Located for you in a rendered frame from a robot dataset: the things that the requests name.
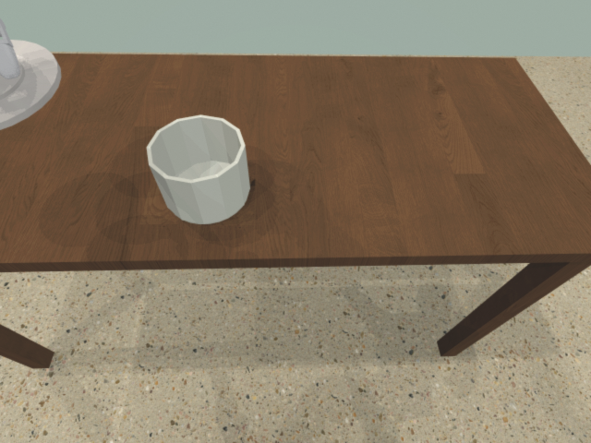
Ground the lid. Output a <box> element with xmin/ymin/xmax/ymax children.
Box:
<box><xmin>0</xmin><ymin>40</ymin><xmax>61</xmax><ymax>130</ymax></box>

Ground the pot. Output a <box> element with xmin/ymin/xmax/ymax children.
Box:
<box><xmin>147</xmin><ymin>115</ymin><xmax>250</xmax><ymax>224</ymax></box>

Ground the robot left hand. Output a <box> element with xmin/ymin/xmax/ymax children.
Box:
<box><xmin>0</xmin><ymin>18</ymin><xmax>20</xmax><ymax>79</ymax></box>

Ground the table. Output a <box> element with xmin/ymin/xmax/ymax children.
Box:
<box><xmin>0</xmin><ymin>54</ymin><xmax>591</xmax><ymax>368</ymax></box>

